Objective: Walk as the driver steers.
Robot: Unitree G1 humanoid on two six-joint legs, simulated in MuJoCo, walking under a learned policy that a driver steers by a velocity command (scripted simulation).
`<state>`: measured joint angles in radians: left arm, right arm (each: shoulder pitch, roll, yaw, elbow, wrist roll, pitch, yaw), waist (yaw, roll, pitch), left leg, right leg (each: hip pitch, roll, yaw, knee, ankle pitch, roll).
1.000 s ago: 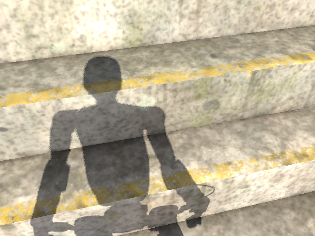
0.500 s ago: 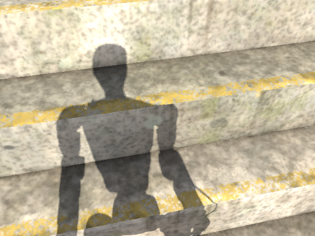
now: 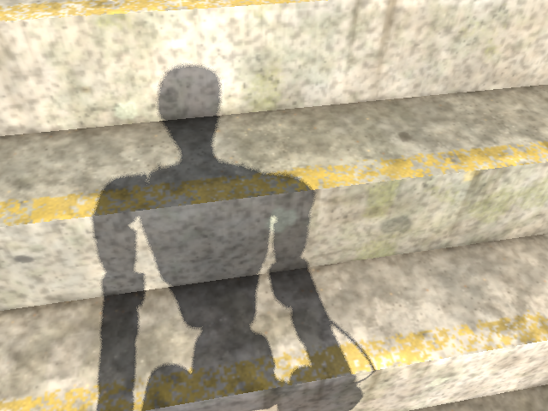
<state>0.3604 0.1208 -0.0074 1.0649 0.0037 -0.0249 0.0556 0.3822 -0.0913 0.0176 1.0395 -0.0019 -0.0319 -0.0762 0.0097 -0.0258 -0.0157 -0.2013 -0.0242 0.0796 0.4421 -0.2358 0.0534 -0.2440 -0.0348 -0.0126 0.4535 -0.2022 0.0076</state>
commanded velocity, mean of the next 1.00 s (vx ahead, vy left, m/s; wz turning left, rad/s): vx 0.00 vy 0.00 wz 0.00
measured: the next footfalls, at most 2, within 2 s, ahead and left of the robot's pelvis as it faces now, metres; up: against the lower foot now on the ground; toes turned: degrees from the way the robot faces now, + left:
right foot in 1.46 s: +0.12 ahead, -0.16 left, +0.00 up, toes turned -8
left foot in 1.90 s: +0.27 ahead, -0.01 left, +0.22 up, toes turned -1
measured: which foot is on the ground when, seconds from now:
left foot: down 0.00-1.00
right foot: down 0.00-1.00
